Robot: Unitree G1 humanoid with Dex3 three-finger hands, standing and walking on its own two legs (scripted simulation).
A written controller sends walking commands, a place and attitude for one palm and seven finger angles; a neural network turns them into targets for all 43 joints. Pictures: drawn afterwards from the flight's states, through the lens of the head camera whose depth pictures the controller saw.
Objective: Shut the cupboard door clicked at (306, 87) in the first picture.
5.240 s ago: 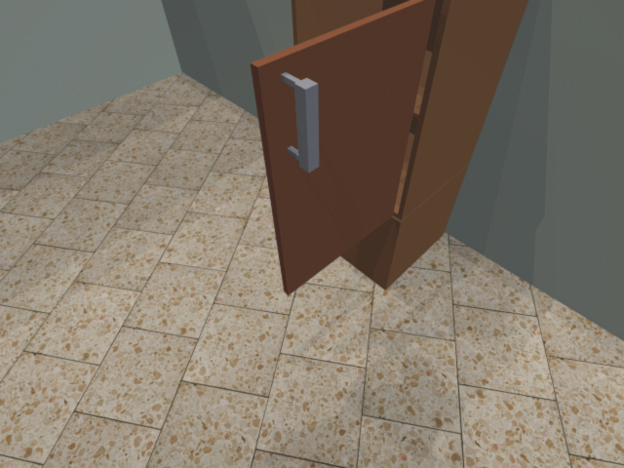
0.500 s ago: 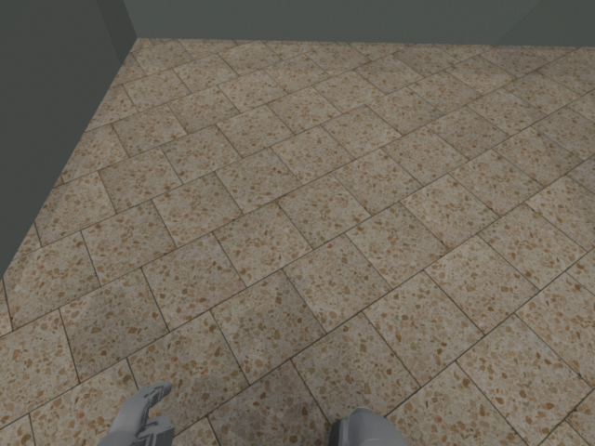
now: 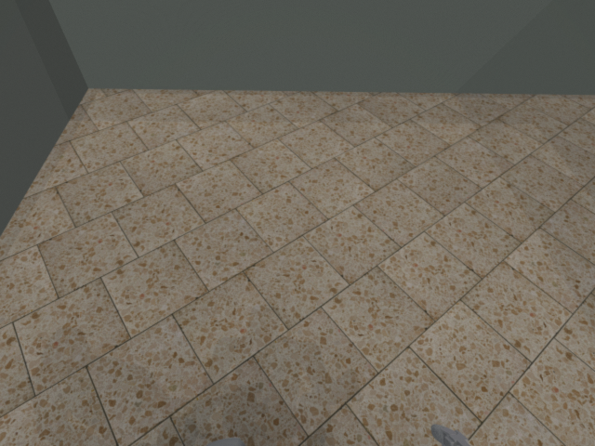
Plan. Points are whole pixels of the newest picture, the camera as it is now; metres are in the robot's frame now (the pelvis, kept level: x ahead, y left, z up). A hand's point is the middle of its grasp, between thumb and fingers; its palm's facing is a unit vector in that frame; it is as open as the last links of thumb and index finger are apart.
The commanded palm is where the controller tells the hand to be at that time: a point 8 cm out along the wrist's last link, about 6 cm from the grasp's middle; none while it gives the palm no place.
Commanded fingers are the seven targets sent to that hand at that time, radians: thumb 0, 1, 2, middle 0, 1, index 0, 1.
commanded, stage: walk around to get in front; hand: left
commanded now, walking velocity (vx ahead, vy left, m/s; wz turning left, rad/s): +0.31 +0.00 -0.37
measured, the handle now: out of the picture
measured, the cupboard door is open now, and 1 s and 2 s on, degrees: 88 88 88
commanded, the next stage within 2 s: walk to a spot facing it in 0.02 s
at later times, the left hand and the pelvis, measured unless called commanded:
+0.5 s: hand (222, 353) +0.28 +0.15 -0.16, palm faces +0.16 -0.97 -0.17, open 7.2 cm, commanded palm none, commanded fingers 0.00 0.90 0.90 -0.20 -0.30 -0.20 -0.30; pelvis +0.20 -0.04 +0.01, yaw +10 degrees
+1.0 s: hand (231, 358) +0.27 +0.13 -0.14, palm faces +0.44 -0.85 -0.29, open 7.3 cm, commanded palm none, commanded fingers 0.00 0.90 0.90 -0.20 -0.30 -0.20 -0.30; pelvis +0.29 -0.08 +0.01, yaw +27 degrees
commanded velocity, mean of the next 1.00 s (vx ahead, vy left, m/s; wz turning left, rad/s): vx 0.02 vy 0.00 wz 0.50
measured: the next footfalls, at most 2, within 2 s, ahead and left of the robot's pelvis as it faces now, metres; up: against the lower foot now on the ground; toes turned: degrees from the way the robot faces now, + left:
right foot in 0.28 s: +0.23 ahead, -0.16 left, +0.00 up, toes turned -8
left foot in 0.54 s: +0.27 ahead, +0.10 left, +0.00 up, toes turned +20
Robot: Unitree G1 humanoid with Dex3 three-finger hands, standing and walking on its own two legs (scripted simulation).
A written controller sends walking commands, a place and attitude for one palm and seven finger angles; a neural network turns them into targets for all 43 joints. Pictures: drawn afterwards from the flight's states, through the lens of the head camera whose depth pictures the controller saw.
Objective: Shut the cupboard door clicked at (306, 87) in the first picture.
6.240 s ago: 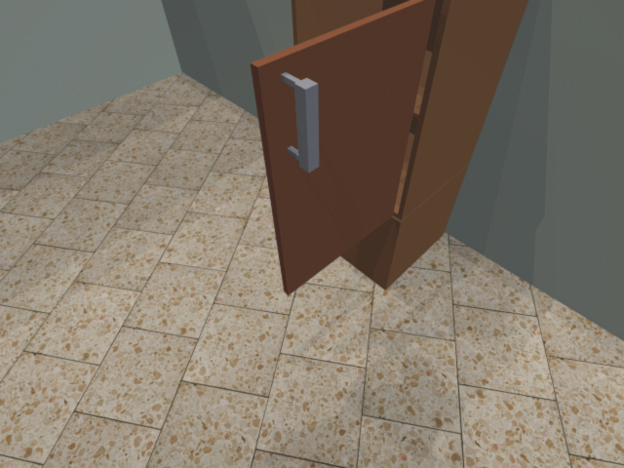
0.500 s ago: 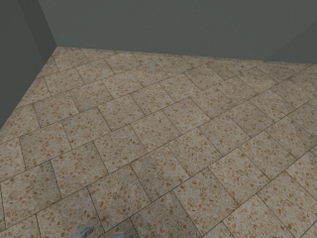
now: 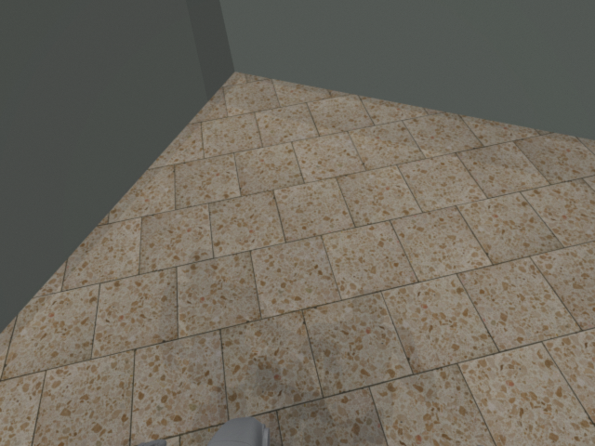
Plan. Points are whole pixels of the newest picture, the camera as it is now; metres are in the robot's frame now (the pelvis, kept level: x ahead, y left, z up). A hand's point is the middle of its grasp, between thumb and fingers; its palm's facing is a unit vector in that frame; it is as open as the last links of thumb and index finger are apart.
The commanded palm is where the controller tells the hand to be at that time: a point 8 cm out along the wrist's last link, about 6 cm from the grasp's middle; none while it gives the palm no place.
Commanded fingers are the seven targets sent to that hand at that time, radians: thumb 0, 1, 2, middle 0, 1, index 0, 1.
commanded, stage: walk to a spot facing it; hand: left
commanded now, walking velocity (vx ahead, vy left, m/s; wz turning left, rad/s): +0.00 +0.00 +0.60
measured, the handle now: out of the picture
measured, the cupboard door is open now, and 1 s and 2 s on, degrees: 88 88 88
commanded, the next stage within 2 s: none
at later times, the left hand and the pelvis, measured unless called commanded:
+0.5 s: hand out of the picture +0.06 +0.22 -0.16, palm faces +0.32 -0.91 -0.27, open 7.4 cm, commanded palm none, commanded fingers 0.00 0.90 0.90 -0.20 -0.30 -0.20 -0.30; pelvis +0.03 -0.02 +0.00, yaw +18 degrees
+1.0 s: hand out of the picture -0.02 +0.18 -0.18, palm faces +0.60 -0.76 -0.24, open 7.4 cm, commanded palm none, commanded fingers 0.00 0.90 0.90 -0.20 -0.30 -0.20 -0.30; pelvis +0.04 -0.03 -0.01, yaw +37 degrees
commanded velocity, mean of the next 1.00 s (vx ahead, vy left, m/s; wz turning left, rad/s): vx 0.00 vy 0.00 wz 0.60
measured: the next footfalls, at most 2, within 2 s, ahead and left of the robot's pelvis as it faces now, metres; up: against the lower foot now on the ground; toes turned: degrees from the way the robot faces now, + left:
left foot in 0.22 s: +0.04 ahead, +0.12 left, +0.00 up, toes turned +17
right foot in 0.56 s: +0.13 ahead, -0.14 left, +0.00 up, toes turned +17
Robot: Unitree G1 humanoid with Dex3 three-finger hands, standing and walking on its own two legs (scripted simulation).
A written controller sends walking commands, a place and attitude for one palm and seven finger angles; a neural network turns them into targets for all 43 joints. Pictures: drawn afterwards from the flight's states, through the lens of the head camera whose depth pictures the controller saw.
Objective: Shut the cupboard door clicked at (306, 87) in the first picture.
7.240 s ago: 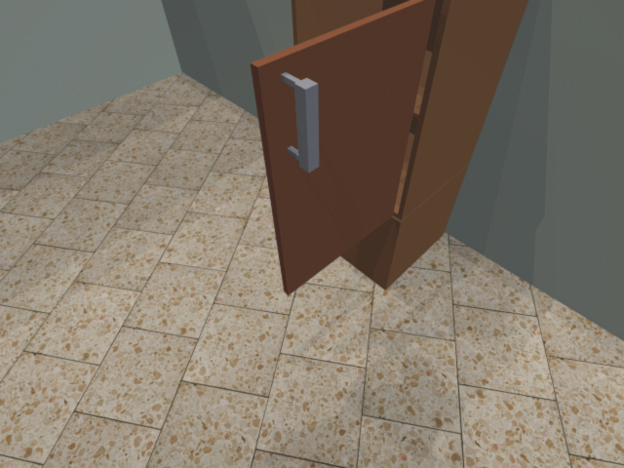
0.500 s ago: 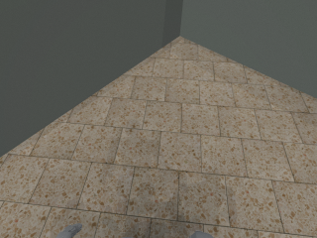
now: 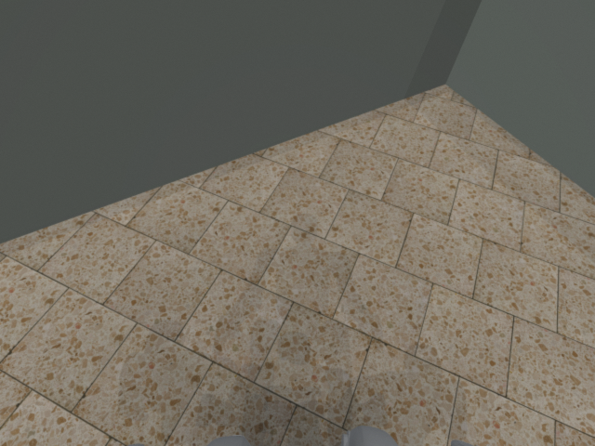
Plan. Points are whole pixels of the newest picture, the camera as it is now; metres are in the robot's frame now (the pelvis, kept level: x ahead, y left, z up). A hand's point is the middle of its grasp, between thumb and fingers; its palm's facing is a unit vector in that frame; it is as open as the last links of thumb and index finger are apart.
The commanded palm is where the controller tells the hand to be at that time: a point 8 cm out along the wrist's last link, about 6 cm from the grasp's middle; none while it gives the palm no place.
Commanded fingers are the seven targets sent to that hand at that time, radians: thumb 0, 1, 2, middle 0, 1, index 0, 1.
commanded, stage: walk to a spot facing it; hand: left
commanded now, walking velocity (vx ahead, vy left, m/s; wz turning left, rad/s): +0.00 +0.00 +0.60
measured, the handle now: out of the picture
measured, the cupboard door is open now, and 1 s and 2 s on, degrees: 88 88 88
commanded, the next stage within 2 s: none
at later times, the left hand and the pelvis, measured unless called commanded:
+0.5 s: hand out of the picture +0.02 +0.17 -0.15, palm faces +0.33 -0.91 -0.24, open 7.3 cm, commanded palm none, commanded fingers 0.00 0.90 0.90 -0.20 -0.30 -0.20 -0.30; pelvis +0.02 -0.03 +0.01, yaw +20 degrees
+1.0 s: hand out of the picture +0.02 +0.18 -0.14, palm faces +0.57 -0.76 -0.29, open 7.3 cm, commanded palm none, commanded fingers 0.00 0.90 0.90 -0.20 -0.30 -0.20 -0.30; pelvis +0.05 -0.04 +0.00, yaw +37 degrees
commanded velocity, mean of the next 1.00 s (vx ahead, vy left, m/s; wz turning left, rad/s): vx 0.00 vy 0.00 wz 0.60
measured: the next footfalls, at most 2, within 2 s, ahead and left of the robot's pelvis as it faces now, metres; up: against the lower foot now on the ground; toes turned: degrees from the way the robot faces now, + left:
right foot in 0.22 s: +0.06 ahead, -0.15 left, +0.00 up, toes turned +4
left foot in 0.56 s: +0.02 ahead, +0.10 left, +0.00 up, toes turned +28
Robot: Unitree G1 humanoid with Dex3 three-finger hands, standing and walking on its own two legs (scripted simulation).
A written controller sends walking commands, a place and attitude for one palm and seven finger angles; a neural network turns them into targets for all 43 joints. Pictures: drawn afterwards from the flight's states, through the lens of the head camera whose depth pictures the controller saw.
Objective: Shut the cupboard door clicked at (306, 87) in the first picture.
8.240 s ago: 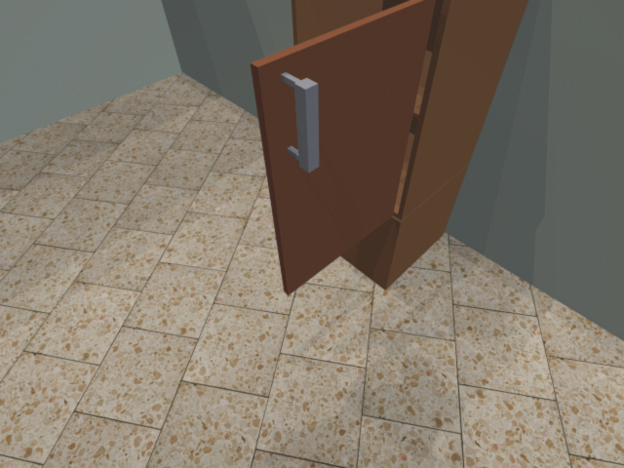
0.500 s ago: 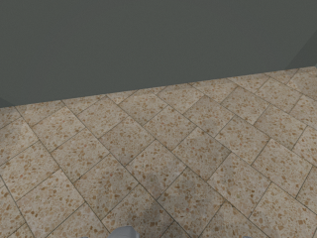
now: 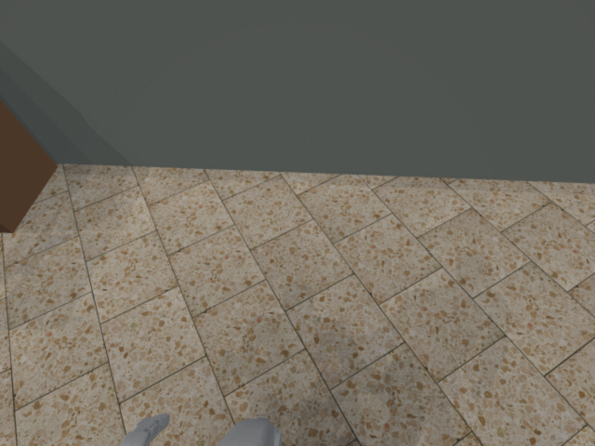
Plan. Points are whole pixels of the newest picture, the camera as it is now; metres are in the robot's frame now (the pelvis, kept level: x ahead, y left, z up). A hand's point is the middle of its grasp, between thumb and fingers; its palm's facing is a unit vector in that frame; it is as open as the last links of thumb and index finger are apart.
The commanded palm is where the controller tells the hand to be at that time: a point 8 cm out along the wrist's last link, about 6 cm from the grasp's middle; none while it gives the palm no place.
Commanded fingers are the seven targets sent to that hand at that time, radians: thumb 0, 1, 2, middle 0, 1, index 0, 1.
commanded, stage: walk to a spot facing it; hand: left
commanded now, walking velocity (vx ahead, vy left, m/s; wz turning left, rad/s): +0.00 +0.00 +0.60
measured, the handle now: out of the picture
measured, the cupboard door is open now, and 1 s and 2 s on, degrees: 88 88 88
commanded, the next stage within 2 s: none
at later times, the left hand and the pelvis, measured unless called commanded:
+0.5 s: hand out of the picture +0.08 +0.25 -0.15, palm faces +0.30 -0.92 -0.23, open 7.4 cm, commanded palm none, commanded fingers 0.00 0.90 0.90 -0.20 -0.30 -0.20 -0.30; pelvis +0.06 +0.03 +0.01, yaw +17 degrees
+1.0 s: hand out of the picture +0.08 +0.20 -0.16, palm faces +0.63 -0.74 -0.23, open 7.2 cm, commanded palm none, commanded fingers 0.00 0.90 0.90 -0.20 -0.30 -0.20 -0.30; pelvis +0.22 +0.07 +0.00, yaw +37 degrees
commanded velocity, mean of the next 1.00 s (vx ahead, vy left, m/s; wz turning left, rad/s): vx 0.28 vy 0.00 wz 0.55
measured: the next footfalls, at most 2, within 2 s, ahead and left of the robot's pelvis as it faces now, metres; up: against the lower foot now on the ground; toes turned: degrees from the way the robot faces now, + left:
left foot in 0.26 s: +0.06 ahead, +0.13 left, +0.00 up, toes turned +17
right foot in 0.64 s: +0.23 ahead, -0.09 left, +0.00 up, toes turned +17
